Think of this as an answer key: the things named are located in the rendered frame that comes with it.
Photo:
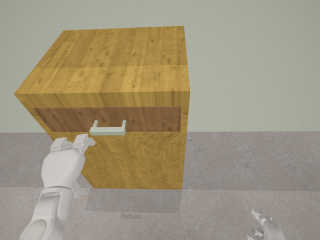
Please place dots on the left robot forearm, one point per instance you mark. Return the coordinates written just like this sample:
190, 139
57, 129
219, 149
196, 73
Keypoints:
50, 214

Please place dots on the right robot hand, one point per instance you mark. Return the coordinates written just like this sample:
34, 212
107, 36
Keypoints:
271, 230

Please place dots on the cabinet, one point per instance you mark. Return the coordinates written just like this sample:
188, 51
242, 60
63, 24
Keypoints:
118, 67

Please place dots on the left robot hand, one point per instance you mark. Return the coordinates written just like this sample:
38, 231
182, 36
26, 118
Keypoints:
63, 165

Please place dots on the drawer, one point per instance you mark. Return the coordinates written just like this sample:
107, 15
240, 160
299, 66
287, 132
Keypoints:
138, 118

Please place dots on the handle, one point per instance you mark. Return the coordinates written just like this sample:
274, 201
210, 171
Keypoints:
107, 131

